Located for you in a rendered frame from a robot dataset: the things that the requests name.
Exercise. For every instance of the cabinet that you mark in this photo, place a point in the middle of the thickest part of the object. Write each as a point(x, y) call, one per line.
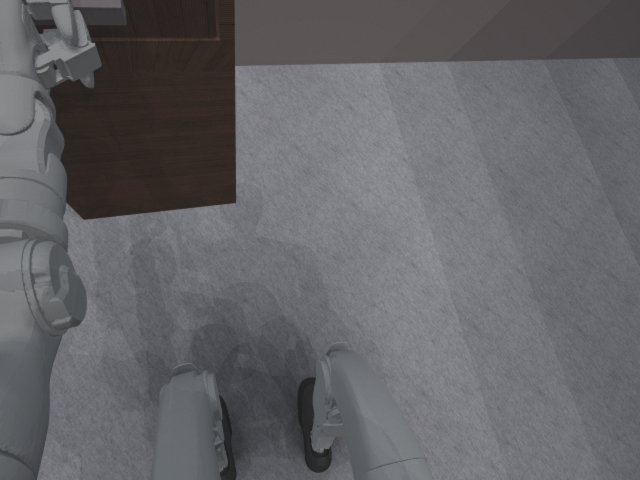
point(157, 132)

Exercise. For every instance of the left robot upper arm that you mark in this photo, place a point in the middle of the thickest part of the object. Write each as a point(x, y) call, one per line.
point(41, 297)

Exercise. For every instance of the drawer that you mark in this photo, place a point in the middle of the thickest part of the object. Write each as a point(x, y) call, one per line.
point(159, 19)

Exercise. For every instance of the robot left forearm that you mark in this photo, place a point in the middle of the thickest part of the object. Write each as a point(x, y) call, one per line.
point(33, 181)

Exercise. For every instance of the left robot hand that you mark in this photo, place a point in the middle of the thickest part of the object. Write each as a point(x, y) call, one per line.
point(69, 46)

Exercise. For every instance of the handle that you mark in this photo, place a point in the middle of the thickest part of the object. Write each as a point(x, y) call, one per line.
point(96, 12)

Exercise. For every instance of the right robot shin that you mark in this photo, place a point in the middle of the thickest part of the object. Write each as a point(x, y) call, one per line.
point(327, 422)

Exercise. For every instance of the right robot thigh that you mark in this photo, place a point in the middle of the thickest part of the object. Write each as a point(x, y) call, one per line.
point(381, 443)

